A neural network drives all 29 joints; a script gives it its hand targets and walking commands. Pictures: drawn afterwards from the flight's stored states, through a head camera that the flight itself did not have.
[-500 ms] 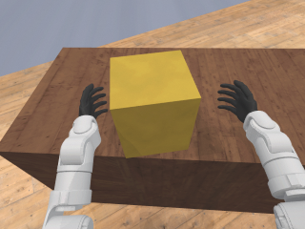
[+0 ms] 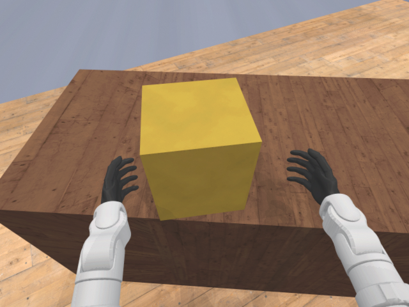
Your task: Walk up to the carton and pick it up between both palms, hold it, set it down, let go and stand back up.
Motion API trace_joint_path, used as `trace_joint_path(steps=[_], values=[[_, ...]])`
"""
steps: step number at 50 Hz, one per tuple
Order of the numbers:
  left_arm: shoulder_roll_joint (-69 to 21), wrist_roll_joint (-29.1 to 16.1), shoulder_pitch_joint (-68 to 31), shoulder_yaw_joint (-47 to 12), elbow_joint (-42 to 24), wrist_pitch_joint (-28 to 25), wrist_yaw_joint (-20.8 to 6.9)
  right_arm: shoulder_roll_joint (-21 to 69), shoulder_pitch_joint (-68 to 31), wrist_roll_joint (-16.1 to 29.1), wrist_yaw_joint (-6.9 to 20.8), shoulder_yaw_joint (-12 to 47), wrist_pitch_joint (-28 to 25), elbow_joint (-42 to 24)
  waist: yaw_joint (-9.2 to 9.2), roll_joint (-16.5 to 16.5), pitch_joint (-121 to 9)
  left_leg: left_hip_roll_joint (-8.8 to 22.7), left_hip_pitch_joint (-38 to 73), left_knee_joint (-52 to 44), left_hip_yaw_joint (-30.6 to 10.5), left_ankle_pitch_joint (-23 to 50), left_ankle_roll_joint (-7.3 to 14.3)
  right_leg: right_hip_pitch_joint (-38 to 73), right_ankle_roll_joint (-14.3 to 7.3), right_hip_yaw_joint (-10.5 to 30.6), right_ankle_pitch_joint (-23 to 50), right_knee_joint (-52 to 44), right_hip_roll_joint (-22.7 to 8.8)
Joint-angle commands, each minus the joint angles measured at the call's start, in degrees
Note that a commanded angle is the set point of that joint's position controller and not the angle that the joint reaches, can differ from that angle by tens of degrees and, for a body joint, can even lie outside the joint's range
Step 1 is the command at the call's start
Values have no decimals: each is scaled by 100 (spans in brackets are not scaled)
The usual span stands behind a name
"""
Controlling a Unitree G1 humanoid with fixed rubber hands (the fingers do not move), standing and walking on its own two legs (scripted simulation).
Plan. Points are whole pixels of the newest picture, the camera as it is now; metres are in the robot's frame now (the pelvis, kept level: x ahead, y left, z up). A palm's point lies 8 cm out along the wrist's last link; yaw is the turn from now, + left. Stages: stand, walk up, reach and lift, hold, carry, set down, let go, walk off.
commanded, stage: set down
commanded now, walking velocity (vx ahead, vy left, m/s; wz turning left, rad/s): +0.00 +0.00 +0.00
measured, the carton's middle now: (196, 151) +0.44 +0.07 +0.03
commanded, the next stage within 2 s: none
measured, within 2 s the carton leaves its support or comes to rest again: neither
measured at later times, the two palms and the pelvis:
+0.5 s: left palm (120, 228) +0.25 +0.20 +0.02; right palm (335, 244) +0.24 -0.20 +0.01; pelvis +0.02 +0.02 +0.00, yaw -4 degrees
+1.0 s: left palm (120, 226) +0.25 +0.20 +0.02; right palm (333, 236) +0.26 -0.21 +0.01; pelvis +0.01 +0.02 +0.00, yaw -4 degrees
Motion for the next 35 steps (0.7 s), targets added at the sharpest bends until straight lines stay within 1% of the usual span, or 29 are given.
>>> trace_joint_path(steps=[1, 2, 3, 6, 7, 8, 9, 10, 12, 13, 14, 15, 16, 17, 18, 19, 20, 21, 22, 24, 26, 28, 29, 30, 31, 32, 33, 34, 35], values=[[317, 108, -677, -216, -1706, -917, -88, -940, -663, -81, 42, -544, -862, -1725, -158, -198, -2390, -501, -583, -364, 270, 1275, 223, 2586, 423, 694, 2239, 18, -150], [383, 91, -734, -225, -1568, -1030, -42, -910, -701, -133, 61, -509, -932, -1847, -75, -231, -2219, -491, -625, -376, 283, 1084, 253, 2490, 415, 720, 2011, 9, -171], [270, 114, -155, -295, -1522, -1170, -6, -819, -165, -154, 113, -501, -1024, -1847, -64, -321, -1997, -472, -596, -402, 263, 1031, 265, 2464, 384, 729, 1824, -42, -164], [202, 110, 162, -498, -1548, -1674, 141, -720, 389, -183, 285, -588, -1316, -1865, -15, -136, -1764, -445, -272, -360, 299, 1156, 258, 1857, 175, 657, 1284, -207, -81], [261, 106, 379, -464, -1702, -1806, 199, -780, 579, -199, 325, -622, -1422, -2147, 62, -222, -1856, -434, -231, -324, 343, 1247, 262, 1862, 156, 668, 1267, -222, -59], [-15, 221, 1496, -552, -1453, -1936, 186, -681, 1646, -178, 356, -480, -1547, -1847, 11, -296, -1570, -410, 78, -305, 285, 1612, 229, 1992, 102, 632, 1680, -229, 8], [122, 204, 1203, -533, -1667, -2133, 182, -759, 1340, -143, 372, -535, -1711, -2063, 84, -238, -1805, -431, 141, -304, 312, 1776, 206, 1921, 110, 611, 1765, -257, 20], [179, 160, 753, -635, -1313, -2178, 214, -870, 929, -208, 387, -599, -1709, -1804, 22, -211, -1446, -422, -63, -325, 329, 1415, 213, 1624, 82, 629, 1343, -292, 19], [246, 71, 272, -714, -1262, -2193, 352, -889, 561, -199, 456, -669, -1662, -1837, 98, -149, -1287, -386, -247, -381, 397, 832, 255, 1306, 32, 702, 584, -375, -16], [19, 85, 968, -818, -1161, -2206, 400, -802, 1226, -164, 504, -545, -1657, -1690, 121, -236, -1097, -339, -116, -387, 381, 892, 264, 1322, -17, 683, 522, -408, 15], [194, 42, 431, -803, -1343, -2248, 456, -961, 704, -177, 509, -690, -1681, -1893, 158, -175, -1351, -333, -116, -388, 416, 843, 258, 1151, -17, 658, 349, -424, 24], [-25, 80, 1039, -895, -1069, -2233, 474, -886, 1311, -140, 527, -573, -1698, -1573, 166, -170, -1141, -308, -4, -343, 394, 999, 260, 1173, -62, 657, 482, -425, 41], [128, 45, 569, -840, -1287, -2267, 483, -979, 861, -82, 524, -612, -1758, -1839, 215, -122, -1503, -332, 14, -300, 438, 1154, 249, 1176, -50, 681, 590, -420, 36], [-78, 131, 1257, -886, -1030, -2257, 469, -941, 1495, -28, 536, -433, -1800, -1561, 229, -210, -1317, -302, 88, -244, 400, 1395, 247, 1342, -80, 698, 872, -381, 46], [-46, 125, 1064, -854, -1115, -2274, 427, -1015, 1257, -14, 514, -461, -1872, -1712, 200, -260, -1595, -316, 142, -218, 425, 1589, 222, 1411, -61, 701, 1127, -367, 59], [-20, 170, 777, -839, -827, -2245, 418, -1045, 996, -61, 506, -481, -1846, -1412, 149, -274, -1390, -327, 88, -221, 405, 1499, 219, 1324, -69, 707, 1088, -368, 54], [-195, 293, 1295, -820, -632, -2217, 405, -969, 1585, -28, 546, -386, -1847, -992, 153, -233, -1149, -324, 208, -260, 379, 1492, 223, 1372, -105, 699, 1063, -404, 58], [-119, 316, 862, -809, -877, -2194, 425, -1085, 1139, -11, 571, -472, -1876, -1102, 155, -153, -1257, -302, 233, -306, 401, 1491, 205, 1264, -133, 652, 935, -427, 80], [-263, 377, 1252, -832, -616, -2096, 415, -1039, 1517, -29, 572, -375, -1839, -799, 109, -260, -964, -297, 306, -309, 400, 1517, 213, 1287, -147, 652, 1017, -461, 86], [-228, 462, 863, -826, -743, -2003, 433, -1072, 1171, 13, 588, -429, -1832, -748, 116, -38, -971, -306, 366, -374, 412, 1363, 203, 1227, -189, 638, 795, -506, 80], [-257, 480, 692, -849, -913, -2000, 506, -1081, 995, -9, 620, -489, -1854, -836, 154, -16, -905, -274, 300, -416, 429, 1122, 224, 1072, -203, 608, 457, -505, 92], [-375, 450, 1138, -929, -707, -2064, 519, -988, 1408, -56, 628, -409, -1880, -856, 113, -216, -818, -252, 295, -400, 434, 994, 280, 1110, -187, 605, 460, -496, 79], [-306, 436, 983, -904, -657, -2124, 467, -947, 1311, -102, 608, -411, -1885, -916, 100, -254, -980, -283, 216, -411, 460, 910, 307, 1187, -149, 672, 476, -511, 17], [-259, 486, 1026, -870, -309, -2130, 405, -869, 1366, -163, 581, -368, -1841, -589, 84, -202, -805, -315, 196, -395, 470, 836, 302, 1160, -142, 716, 501, -516, -30], [-210, 495, 878, -806, -477, -2157, 398, -885, 1230, -135, 587, -350, -1850, -645, 170, -138, -932, -309, 227, -416, 475, 899, 285, 1214, -135, 713, 516, -502, -29], [-267, 584, 1150, -868, -316, -2124, 380, -808, 1576, -161, 586, -330, -1826, -261, 79, -29, -718, -314, 336, -412, 443, 971, 255, 1209, -170, 685, 577, -524, -7], [-178, 571, 944, -846, -524, -2164, 374, -843, 1403, -137, 578, -397, -1867, -433, 92, 27, -830, -330, 369, -394, 454, 1014, 235, 1181, -161, 676, 566, -530, -2], [-207, 572, 1086, -876, -446, -2165, 369, -846, 1516, -182, 563, -369, -1871, -341, 57, -10, -712, -319, 351, -363, 437, 1034, 223, 1189, -148, 666, 587, -517, 0], [-142, 504, 801, -831, -974, -2294, 459, -951, 1249, -98, 605, -490, -1962, -754, 170, 87, -971, -276, 301, -371, 410, 1078, 210, 1177, -157, 603, 509, -456, 39]])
